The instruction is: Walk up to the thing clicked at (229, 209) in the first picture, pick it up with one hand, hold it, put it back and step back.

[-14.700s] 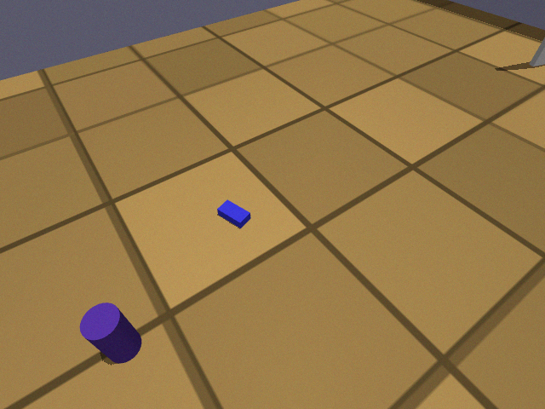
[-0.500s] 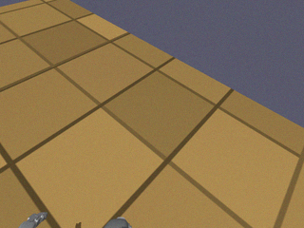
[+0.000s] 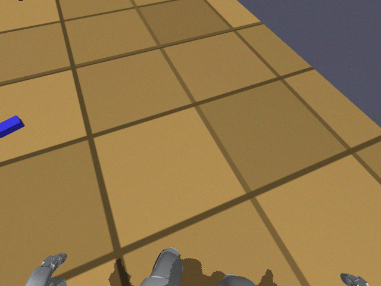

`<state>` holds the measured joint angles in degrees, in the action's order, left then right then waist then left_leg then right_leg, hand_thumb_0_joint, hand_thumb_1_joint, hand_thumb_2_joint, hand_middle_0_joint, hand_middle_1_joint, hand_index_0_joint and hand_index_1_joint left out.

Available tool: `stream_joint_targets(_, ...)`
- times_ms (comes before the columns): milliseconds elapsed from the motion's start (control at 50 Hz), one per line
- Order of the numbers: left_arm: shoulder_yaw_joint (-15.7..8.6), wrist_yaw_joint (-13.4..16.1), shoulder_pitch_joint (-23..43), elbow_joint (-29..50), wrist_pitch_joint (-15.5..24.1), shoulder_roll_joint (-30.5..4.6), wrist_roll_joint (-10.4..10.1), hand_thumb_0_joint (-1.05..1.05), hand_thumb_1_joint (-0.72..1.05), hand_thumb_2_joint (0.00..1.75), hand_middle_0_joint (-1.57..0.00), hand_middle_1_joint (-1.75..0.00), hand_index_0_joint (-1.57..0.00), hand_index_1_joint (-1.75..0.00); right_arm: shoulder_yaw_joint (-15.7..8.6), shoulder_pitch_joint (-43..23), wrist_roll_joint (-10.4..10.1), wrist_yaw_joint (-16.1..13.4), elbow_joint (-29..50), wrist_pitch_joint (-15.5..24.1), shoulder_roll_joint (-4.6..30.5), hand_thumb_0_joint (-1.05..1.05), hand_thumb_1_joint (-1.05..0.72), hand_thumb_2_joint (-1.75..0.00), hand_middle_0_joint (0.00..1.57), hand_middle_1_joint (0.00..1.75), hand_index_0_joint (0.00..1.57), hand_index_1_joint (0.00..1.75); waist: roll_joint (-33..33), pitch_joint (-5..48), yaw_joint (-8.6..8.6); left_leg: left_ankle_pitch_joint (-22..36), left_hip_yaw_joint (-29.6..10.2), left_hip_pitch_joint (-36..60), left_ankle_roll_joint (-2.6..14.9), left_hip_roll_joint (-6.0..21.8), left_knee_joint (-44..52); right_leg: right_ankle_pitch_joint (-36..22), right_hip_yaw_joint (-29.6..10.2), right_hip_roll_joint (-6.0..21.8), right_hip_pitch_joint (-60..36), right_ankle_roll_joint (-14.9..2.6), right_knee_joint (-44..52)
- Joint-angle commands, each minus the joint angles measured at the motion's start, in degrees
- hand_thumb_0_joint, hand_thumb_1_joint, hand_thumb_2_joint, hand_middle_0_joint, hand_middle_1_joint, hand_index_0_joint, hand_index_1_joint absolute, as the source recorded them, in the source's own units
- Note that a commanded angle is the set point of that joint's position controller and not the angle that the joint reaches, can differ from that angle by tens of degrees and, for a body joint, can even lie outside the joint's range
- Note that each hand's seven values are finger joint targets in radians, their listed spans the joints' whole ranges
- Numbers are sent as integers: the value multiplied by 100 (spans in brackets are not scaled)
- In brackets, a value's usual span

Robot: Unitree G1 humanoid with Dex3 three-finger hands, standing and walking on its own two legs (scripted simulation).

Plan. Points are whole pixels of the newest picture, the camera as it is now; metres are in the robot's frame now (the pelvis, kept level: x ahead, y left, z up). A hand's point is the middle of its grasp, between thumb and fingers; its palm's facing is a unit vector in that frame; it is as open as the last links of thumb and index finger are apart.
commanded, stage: walk up
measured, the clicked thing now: (8, 126) +0.99 +1.18 -0.72
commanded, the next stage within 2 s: stand in 1.90 s
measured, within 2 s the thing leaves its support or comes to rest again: neither
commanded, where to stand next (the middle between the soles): +0.14 +0.00 m, yaw +46 degrees
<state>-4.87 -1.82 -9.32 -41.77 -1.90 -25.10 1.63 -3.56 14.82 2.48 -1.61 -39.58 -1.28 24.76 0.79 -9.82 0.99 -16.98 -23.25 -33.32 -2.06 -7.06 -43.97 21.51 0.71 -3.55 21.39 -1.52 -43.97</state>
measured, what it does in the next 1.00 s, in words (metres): steps on the spot, turning left: left foot, then right foot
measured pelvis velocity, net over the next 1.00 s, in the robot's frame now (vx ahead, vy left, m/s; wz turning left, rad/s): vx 0.08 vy -0.05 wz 0.70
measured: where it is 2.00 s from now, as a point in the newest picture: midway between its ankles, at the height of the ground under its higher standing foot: outside the picture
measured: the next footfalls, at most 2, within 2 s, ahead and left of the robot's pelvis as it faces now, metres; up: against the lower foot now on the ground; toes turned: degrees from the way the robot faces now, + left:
left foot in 0.44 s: +0.04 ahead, +0.11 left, +0.00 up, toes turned +25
right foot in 0.82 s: +0.23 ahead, -0.09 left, +0.00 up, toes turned +43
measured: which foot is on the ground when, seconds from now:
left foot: up 0.00-0.42, down 0.44-0.84, up 0.86-1.00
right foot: down 0.00-0.46, up 0.48-0.80, down 0.82-1.00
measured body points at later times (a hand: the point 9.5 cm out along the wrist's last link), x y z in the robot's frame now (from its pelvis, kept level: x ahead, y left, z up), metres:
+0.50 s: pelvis +0.02 -0.01 +0.01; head +0.02 +0.02 +0.46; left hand -0.13 +0.30 -0.11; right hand +0.25 -0.27 -0.06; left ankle +0.00 +0.09 -0.71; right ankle +0.02 -0.11 -0.69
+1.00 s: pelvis +0.08 -0.05 +0.01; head +0.15 -0.04 +0.45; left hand -0.05 +0.25 -0.07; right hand +0.37 -0.24 -0.12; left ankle +0.00 +0.06 -0.64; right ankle +0.23 -0.11 -0.70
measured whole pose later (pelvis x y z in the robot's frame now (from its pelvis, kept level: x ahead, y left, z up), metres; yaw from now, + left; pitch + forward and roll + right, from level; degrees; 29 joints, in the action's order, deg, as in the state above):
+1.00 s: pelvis +0.08 -0.05 +0.01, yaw +40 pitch -2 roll +3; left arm -1.9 -0.4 -10.7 -45.3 0.7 -21.7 1.3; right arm -3.3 12.2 0.6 -0.4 -46.1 -1.5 25.9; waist 2.6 -10.3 1.6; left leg -28.0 -2.3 -29.2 0.5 -2.5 -65.0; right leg 15.4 5.0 9.6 24.5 0.3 -42.2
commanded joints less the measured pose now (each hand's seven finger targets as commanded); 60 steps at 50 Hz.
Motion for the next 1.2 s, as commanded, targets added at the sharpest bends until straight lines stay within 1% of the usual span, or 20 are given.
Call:
stream_joint_targets(0, -585, 32, 509, 661, 187, -1867, 112, 0, 90, 90, -20, -30, -20, -30, -596, 404, -53, -144, 284, 180, 1645, 0, -90, -90, 20, 30, 20, 30, -1080, 343, 28, -832, 1600, -755, -24, 600, -2054, 3268, -3727, 3281, 147, -1248, 3306)
stream_joint_targets(40, -298, 55, 349, 379, 253, -1125, 17, 0, 90, 90, -20, -30, -20, -30, -553, 391, 1, 46, 119, 209, 1283, 0, -90, -90, 20, 30, 20, 30, -251, 406, -162, 80, 1662, -269, 168, 511, -2137, 1702, -1688, 1940, 10, -537, 3013)
stream_joint_targets(80, -342, 75, -87, 167, 280, -1167, 71, 0, 90, 90, -20, -30, -20, -30, -425, 737, -37, 171, -3, 184, 997, 0, -90, -90, 20, 30, 20, 30, -843, 660, -13, 269, 1919, -135, 278, 516, -2248, 1311, -948, 1455, -340, -245, 2801)
stream_joint_targets(240, -552, -160, -1460, 166, 341, -1479, 128, 0, 90, 90, -20, -30, -20, -30, -347, -243, -185, 282, 56, 403, 1055, 0, -90, -90, 20, 30, 20, 30, -1373, 346, 773, -653, 2452, -646, 24, 744, -192, 1233, -757, 2198, -2232, -775, 2901)
stream_joint_targets(380, -433, -227, -762, 524, 259, -1453, 42, 0, 90, 90, -20, -30, -20, -30, -365, 770, -267, 244, -453, 505, 919, 0, -90, -90, 20, 30, 20, 30, -596, 694, -18, 238, 2912, 2103, 444, 671, 1383, 1217, 590, 2286, -508, -668, 2168)
stream_joint_targets(420, -174, -201, -878, 615, 215, -803, 5, 0, 90, 90, -20, -30, -20, -30, -556, 1664, -221, 76, -719, 548, 1334, 0, -90, -90, 20, 30, 20, 30, 921, 1150, -560, -477, 1608, 4235, 813, 770, 2012, 1128, 1216, 1564, 1261, -173, -291)
stream_joint_targets(440, -59, -209, -912, 725, 195, -465, -19, 0, 90, 90, -20, -30, -20, -30, -619, 1671, -136, -52, -529, 551, 1717, 0, -90, -90, 20, 30, 20, 30, 1649, 960, -579, -2095, -887, 4417, 1254, 2034, 2696, 1298, 1107, 904, 2670, 128, -1639)
stream_joint_targets(480, -245, -184, -757, 658, 225, -1311, 16, 0, 90, 90, -20, -30, -20, -30, -622, 986, -306, -105, -279, 572, 1988, 0, -90, -90, 20, 30, 20, 30, 803, 392, -359, -1847, -2296, 2965, 2081, 3096, 3090, 770, -243, 1421, 2250, 104, -1975)
stream_joint_targets(560, -251, -120, -1404, 124, 224, -1246, -40, 0, 90, 90, -20, -30, -20, -30, -341, 575, -324, -98, -165, 641, 1320, 0, -90, -90, 20, 30, 20, 30, 372, 344, 45, 503, 273, 2184, 1433, 1846, 2247, 74, -198, 1310, 1419, 70, -1367)
stream_joint_targets(700, -188, 111, -985, 45, 298, -944, -246, 0, 90, 90, -20, -30, -20, -30, -313, 94, -152, -40, -11, 487, 1305, 0, -90, -90, 20, 30, 20, 30, 1312, 569, 10, 4237, 1149, 841, 1254, 1187, 1296, -708, 347, 843, -163, 80, -458)
stream_joint_targets(780, -210, 205, -1265, -249, 393, -984, -245, 0, 90, 90, -20, -30, -20, -30, -309, -83, -237, -26, 113, 240, 1148, 0, -90, -90, 20, 30, 20, 30, 757, 998, 236, 2559, 1115, 734, 858, 720, 137, -1588, 401, 525, -1177, -58, 950)
stream_joint_targets(800, -264, 240, -1438, -295, 436, -1223, -170, 0, 90, 90, -20, -30, -20, -30, -244, 33, -282, -36, 138, 208, 915, 0, -90, -90, 20, 30, 20, 30, -13, 1273, 335, 1620, 1292, 412, 660, 463, -563, -1985, -102, 980, -1674, -196, 1255)
stream_joint_targets(820, -380, 264, -1607, -256, 472, -1621, -72, 0, 90, 90, -20, -30, -20, -30, -152, 222, -314, -53, 183, 194, 633, 0, -90, -90, 20, 30, 20, 30, -1225, 1532, 464, -132, 1664, -424, 451, 15, -1658, -2004, -1595, 2341, -2267, -533, 1782)
stream_joint_targets(840, -427, 259, -1131, -102, 436, -1842, -93, 0, 90, 90, -20, -30, -20, -30, -221, 559, -241, -116, 61, 139, 802, 0, -90, -90, 20, 30, 20, 30, -1473, 1702, 180, -1884, 1704, -247, 362, 182, -2524, -1814, -2664, 3329, -1843, -1141, 2099)
stream_joint_targets(860, -451, 290, -447, 40, 421, -1979, -68, 0, 90, 90, -20, -30, -20, -30, -311, 640, -176, -159, -53, 112, 1067, 0, -90, -90, 20, 30, 20, 30, -1740, 1620, 53, -1951, 1608, -461, 342, 586, -2782, -933, -3463, 3638, -1656, -1550, 2362)
stream_joint_targets(940, -273, 287, -118, -68, 357, -1458, 19, 0, 90, 90, -20, -30, -20, -30, -393, 476, -209, 79, -428, 78, 1111, 0, -90, -90, 20, 30, 20, 30, -1561, 972, 16, -865, 2023, 344, 235, 630, -2225, 693, -891, 2132, -226, -840, 2121)
stream_joint_targets(1040, -323, 205, -196, -103, 296, -1562, 58, 0, 90, 90, -20, -30, -20, -30, -311, 261, -150, 225, -645, 75, 989, 0, -90, -90, 20, 30, 20, 30, -1818, 1059, 267, -1228, 2528, 475, 130, 581, -741, 992, -634, 2136, -696, -968, 2086)
stream_joint_targets(1120, -229, 156, 51, -173, 181, -1472, -85, 0, 90, 90, -20, -30, -20, -30, -302, 545, -188, 161, -1064, 217, 999, 0, -90, -90, 20, 30, 20, 30, -1105, 1127, -37, -166, 2843, 1917, 199, 420, 822, 609, -248, 2164, 46, -730, 1278)
stream_joint_targets(1160, -60, 161, -296, -285, 108, -1046, -130, 0, 90, 90, -20, -30, -20, -30, -345, 572, -92, 88, -1113, 288, 1225, 0, -90, -90, 20, 30, 20, 30, 67, 1093, -126, -874, 1591, 2385, 491, 785, 1867, 899, 175, 1792, 770, -252, -222)
stream_joint_targets(1180, 46, 160, -292, -195, 84, -669, -216, 0, 90, 90, -20, -30, -20, -30, -404, 294, 15, 53, -908, 309, 1750, 0, -90, -90, 20, 30, 20, 30, 1509, 765, -77, -1550, -899, 2252, 1004, 2098, 2646, 1235, 472, 1009, 1881, 123, -1319)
